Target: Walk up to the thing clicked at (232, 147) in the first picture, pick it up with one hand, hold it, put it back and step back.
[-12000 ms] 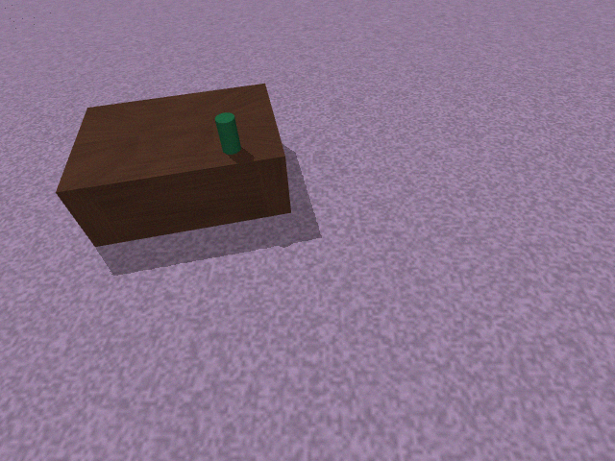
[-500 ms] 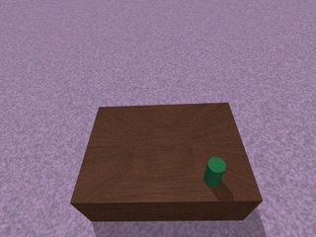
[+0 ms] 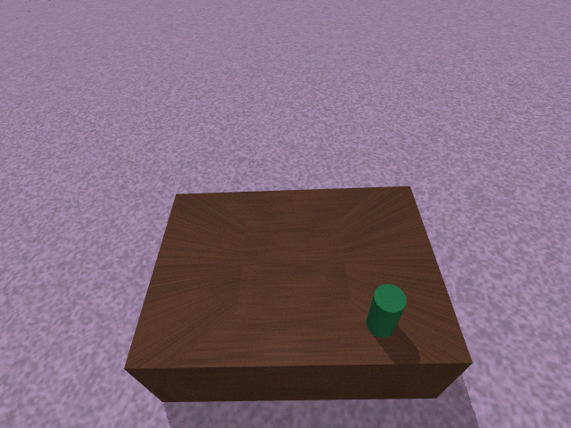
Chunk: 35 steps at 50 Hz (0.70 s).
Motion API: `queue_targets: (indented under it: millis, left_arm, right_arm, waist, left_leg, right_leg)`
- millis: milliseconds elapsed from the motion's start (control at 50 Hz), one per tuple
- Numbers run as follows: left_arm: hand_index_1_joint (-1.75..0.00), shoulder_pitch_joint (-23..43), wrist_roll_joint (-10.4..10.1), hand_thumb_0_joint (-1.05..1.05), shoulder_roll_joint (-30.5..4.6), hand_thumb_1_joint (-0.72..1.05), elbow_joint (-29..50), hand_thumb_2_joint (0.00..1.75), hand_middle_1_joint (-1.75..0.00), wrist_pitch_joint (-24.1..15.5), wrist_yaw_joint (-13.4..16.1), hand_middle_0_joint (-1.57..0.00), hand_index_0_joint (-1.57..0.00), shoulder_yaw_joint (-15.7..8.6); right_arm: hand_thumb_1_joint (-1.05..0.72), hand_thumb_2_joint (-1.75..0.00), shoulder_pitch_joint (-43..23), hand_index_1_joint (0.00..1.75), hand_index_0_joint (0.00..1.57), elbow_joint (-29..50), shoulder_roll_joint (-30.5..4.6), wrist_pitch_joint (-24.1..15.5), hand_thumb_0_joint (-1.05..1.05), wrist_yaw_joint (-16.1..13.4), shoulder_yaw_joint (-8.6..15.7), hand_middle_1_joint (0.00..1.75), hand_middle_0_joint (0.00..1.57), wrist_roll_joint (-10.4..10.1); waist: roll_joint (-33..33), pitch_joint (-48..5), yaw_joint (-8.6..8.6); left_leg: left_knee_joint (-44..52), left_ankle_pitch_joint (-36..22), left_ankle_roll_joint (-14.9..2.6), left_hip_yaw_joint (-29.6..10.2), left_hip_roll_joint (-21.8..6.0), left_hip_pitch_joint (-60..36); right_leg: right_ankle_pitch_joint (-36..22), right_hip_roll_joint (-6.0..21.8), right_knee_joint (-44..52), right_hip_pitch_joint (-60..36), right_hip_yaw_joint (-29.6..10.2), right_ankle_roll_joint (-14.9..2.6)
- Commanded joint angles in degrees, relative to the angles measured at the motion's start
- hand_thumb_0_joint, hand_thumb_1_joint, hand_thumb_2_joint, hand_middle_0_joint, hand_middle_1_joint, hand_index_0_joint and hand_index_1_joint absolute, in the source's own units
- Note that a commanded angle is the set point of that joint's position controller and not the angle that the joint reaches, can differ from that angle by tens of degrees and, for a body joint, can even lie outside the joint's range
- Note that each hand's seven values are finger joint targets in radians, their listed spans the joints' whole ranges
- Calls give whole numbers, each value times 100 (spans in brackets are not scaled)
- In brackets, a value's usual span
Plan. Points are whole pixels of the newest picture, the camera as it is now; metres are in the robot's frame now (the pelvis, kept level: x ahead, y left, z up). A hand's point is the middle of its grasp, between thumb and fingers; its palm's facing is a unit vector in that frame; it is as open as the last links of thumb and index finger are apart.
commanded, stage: stand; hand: right
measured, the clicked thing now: (384, 311) +0.48 -0.21 -0.38
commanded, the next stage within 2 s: go down in 0.20 s
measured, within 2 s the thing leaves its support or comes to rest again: neither
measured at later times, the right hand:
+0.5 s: hand out of the picture +0.14 -0.25 -0.16, palm faces +0.05 +0.95 -0.31, open 10.0 cm
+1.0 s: hand out of the picture +0.14 -0.27 -0.17, palm faces +0.07 +0.94 -0.34, open 17.3 cm
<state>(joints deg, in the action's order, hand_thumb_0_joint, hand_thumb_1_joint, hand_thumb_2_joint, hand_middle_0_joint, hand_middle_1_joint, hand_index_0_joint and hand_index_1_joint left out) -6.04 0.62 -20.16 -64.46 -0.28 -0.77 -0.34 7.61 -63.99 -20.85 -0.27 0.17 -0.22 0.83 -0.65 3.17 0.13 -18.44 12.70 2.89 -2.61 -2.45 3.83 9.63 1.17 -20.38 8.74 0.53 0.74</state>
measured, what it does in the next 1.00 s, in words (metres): stands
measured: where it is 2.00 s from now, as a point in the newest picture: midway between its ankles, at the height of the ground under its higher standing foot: outside the picture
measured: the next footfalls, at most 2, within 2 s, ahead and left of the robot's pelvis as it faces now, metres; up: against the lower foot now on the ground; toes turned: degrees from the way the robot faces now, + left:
none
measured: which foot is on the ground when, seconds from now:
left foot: down 0.00-1.00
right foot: down 0.00-1.00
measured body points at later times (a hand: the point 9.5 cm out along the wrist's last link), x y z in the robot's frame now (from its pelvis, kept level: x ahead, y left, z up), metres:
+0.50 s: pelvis -0.02 +0.01 -0.01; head +0.03 -0.01 +0.43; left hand +0.10 +0.28 -0.13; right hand +0.13 -0.30 -0.14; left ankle -0.03 +0.15 -0.75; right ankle +0.02 -0.13 -0.75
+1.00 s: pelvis +0.01 +0.00 -0.04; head +0.07 -0.01 +0.40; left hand +0.16 +0.25 -0.14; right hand +0.14 -0.32 -0.14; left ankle -0.03 +0.15 -0.75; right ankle +0.02 -0.13 -0.75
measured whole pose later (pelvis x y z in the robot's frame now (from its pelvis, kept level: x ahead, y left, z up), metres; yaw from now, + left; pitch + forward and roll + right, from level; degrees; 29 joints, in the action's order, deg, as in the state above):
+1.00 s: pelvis +0.01 +0.00 -0.04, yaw -2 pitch +10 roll +2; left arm -12.3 -0.9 -14.2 -37.5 -5.9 4.8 -0.3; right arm 9.8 -32.6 -20.4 15.0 5.2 11.4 4.8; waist -0.1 -2.9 0.0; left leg -44.6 25.7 2.5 -0.3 -1.0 28.5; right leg 22.2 1.9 -47.7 35.3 -2.7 1.3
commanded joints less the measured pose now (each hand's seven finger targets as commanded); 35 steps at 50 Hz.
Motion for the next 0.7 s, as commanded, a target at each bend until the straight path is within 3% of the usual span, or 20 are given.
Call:
queue_targets:
  millis: [0,120,260,280,300,320,360,380,400,440,460,480,540,600,640,680]
  left_arm:
    - [-30,226,-16,0,-1280,90,322,90,-30,-138,106,-20,-20,-236]
    - [-30,198,-27,0,-1251,90,336,90,-30,-135,98,-20,-20,-225]
    - [-30,195,-30,0,-1264,90,347,90,-30,-143,106,-20,-20,-227]
    - [-32,182,-34,0,-1263,91,333,94,-31,-147,112,-21,-21,-225]
    - [-32,90,-301,0,-350,92,1918,94,-32,-418,193,-22,-22,-131]
    - [-32,-70,-376,0,-532,89,1746,93,-31,-391,249,-22,-22,-139]
    - [-32,-270,-358,0,-682,88,1752,94,-31,-310,248,-22,-21,-287]
    - [-32,-384,-331,0,-757,86,1932,92,-31,-280,298,-22,-22,-363]
    - [-31,-554,-326,0,-760,87,2064,92,-31,-299,358,-22,-21,-402]
    - [-31,-818,-218,0,-628,88,2170,91,-31,-289,375,-21,-21,-471]
    - [-31,-815,-203,0,-593,88,2319,91,-31,-296,365,-21,-21,-478]
    - [-31,-714,-209,0,-519,89,2520,90,-31,-313,361,-21,-21,-443]
    - [-31,-395,-258,0,-456,90,2842,90,-31,-326,398,-20,-20,-365]
    - [-31,-230,-340,0,-381,89,3161,90,-30,-397,408,-20,-20,-299]
    - [-30,-251,-364,0,-387,90,3289,90,-30,-456,418,-20,-20,-297]
    - [-30,-329,-357,0,-413,90,3332,89,-30,-494,416,-20,-20,-326]
  right_arm:
    - [-90,-90,-171,30,20,341,-1163,-102,0,-59,255,30,20,-29]
    - [-90,-90,-176,30,20,327,-1187,-110,0,-54,258,30,20,-31]
    - [-90,-90,-155,30,20,341,-1180,-116,0,-61,251,30,20,-31]
    - [-82,-82,-155,22,12,348,-1176,-120,0,-57,250,22,12,-39]
    - [-74,-74,-2165,14,4,2359,-182,-649,0,-101,396,14,5,-289]
    - [-66,-66,-2639,6,4,1801,-403,-598,0,-120,444,6,4,-207]
    - [-50,-50,-1597,5,4,778,-787,-323,0,-63,764,5,5,-66]
    - [-42,-42,-1563,4,5,671,-1308,-250,0,-71,1107,4,7,28]
    - [-34,-34,-1841,5,6,700,-1584,-244,0,-30,1278,5,6,149]
    - [-21,-19,-1383,4,6,705,-1526,-139,0,102,1417,4,7,456]
    - [-18,-17,-697,4,6,589,-1573,1,0,158,1558,4,8,575]
    - [-14,-14,-384,3,7,768,-1510,142,0,198,1606,3,9,595]
    - [-1,-8,-1125,2,7,1306,-1180,604,0,269,1346,2,10,601]
    - [18,-6,-718,3,7,1626,-847,1060,0,370,1211,3,8,395]
    - [30,-6,-677,4,6,2075,-790,1240,0,489,1127,4,7,331]
    - [42,-5,-691,5,5,2340,-990,1371,0,571,1216,5,5,344]
  waist:
    - [71,-484,-28]
    - [52,-346,-37]
    - [22,-500,-23]
    - [69,-509,-29]
    - [425,-122,-593]
    - [202,-283,-392]
    - [97,-208,-221]
    - [19,-643,-179]
    - [155,-1039,-192]
    - [-71,-1714,-14]
    - [130,-1833,201]
    - [340,-1933,303]
    - [555,-1459,166]
    - [279,-866,114]
    - [308,-798,51]
    - [182,-877,20]
  left_leg:
    - [294,-884,-342,-225,-480,284]
    - [312,-768,-343,-225,-472,275]
    - [274,-1008,-364,-184,-488,222]
    - [270,-1053,-359,-218,-498,199]
    - [-266,-584,-221,372,307,1432]
    - [-307,-394,-231,434,337,1368]
    - [-541,-80,-240,452,311,1578]
    - [-595,-163,-243,444,289,1506]
    - [-708,-306,-247,414,259,1469]
    - [-920,-709,-239,374,273,1260]
    - [-1010,-849,-270,380,258,1166]
    - [-1032,-900,-287,414,267,996]
    - [-950,-473,-324,441,324,1316]
    - [-847,120,-323,504,375,1597]
    - [-890,359,-332,519,397,1793]
    - [-980,416,-314,527,403,1895]
  right_leg:
    - [-818,579,230,-383,-418,-213]
    - [-573,558,314,-219,-462,-200]
    - [-1111,615,193,-420,-475,-210]
    - [-1109,604,192,-426,-452,-205]
    - [-164,-57,-160,293,222,-124]
    - [37,-69,-157,179,147,-84]
    - [285,-144,-437,537,132,-97]
    - [91,-144,-559,461,122,-89]
    - [-122,-152,-737,408,124,-58]
    - [-623,-176,-996,443,139,-61]
    - [-840,-201,-1049,503,171,-37]
    - [-935,-215,-1029,504,187,-9]
    - [-506,-130,-923,745,145,-6]
    - [135,-69,-852,1097,89,-66]
    - [381,-57,-873,1129,52,-69]
    - [430,-62,-986,1207,19,-103]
